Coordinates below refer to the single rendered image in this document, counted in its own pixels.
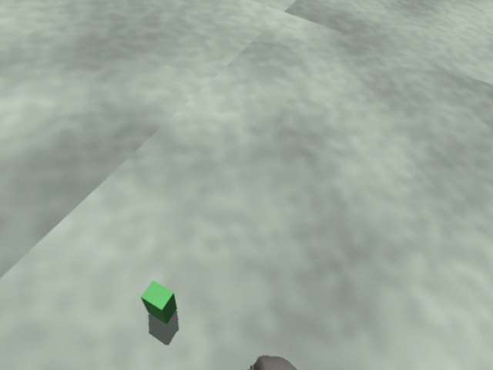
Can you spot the carton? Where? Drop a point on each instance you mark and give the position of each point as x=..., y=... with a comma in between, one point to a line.
x=159, y=301

